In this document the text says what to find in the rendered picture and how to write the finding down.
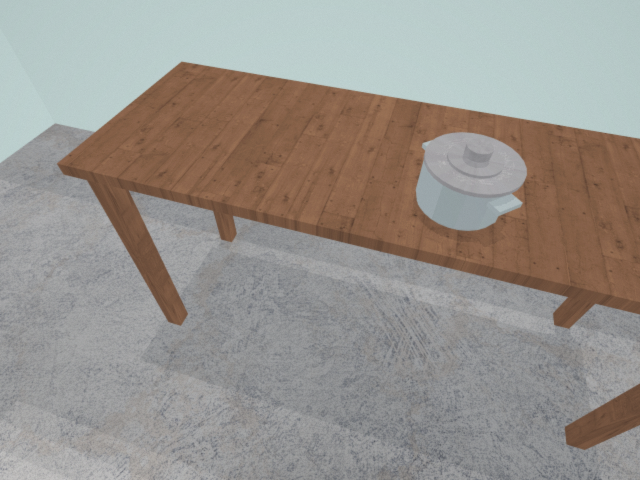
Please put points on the table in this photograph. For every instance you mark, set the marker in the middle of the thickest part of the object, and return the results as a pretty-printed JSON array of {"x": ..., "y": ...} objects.
[{"x": 344, "y": 165}]

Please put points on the pot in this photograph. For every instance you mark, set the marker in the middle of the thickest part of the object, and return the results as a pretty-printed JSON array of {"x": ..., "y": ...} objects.
[{"x": 458, "y": 211}]

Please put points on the knob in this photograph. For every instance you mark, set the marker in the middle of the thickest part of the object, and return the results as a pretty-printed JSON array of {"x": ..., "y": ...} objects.
[{"x": 478, "y": 150}]

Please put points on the lid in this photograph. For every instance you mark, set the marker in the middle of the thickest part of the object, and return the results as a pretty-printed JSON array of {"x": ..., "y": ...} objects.
[{"x": 502, "y": 175}]

